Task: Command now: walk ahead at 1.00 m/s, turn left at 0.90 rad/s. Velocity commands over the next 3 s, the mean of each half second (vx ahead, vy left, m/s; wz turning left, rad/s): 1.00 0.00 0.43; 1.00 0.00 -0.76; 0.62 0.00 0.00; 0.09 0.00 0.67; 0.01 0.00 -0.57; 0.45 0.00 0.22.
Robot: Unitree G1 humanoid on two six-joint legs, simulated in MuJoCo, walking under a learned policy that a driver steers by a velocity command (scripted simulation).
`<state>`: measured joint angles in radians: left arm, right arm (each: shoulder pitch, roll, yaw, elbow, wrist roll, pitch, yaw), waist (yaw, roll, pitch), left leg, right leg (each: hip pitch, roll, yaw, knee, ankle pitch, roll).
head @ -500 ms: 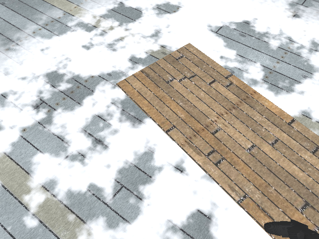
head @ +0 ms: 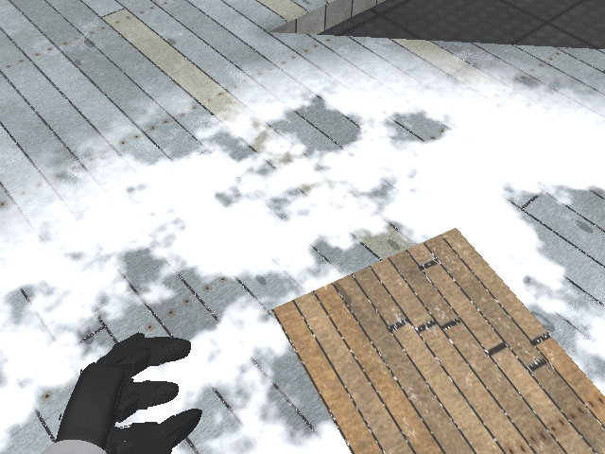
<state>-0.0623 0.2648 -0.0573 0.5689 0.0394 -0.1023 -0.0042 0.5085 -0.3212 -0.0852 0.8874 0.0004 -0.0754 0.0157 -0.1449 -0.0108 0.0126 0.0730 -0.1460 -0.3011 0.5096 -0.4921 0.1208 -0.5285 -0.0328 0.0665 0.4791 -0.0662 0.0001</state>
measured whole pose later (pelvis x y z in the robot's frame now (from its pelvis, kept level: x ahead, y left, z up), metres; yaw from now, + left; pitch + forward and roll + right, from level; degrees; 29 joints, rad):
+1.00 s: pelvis +0.91 +0.02 +0.00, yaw -14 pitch -1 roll -1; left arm 0.33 0.32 0.08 0.85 0.01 0.00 -0.01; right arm 0.14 -0.22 0.01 0.73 -0.05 -0.10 0.00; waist 0.03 0.00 0.06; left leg -0.40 0.06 -0.08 1.42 -0.34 -0.02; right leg -0.35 0.21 -0.06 0.62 -0.25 -0.21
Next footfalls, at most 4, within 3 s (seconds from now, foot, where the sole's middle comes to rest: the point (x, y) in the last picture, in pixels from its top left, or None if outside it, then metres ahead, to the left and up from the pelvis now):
0.42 left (210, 424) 0.54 0.14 -0.75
0.86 right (254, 249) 0.99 0.01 -0.75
1.30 left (246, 133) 1.45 -0.01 -0.75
1.88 right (297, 118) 1.50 -0.18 -0.75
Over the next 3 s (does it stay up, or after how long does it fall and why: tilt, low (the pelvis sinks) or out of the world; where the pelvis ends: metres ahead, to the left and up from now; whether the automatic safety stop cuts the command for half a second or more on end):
stays up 1.49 -0.12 0.02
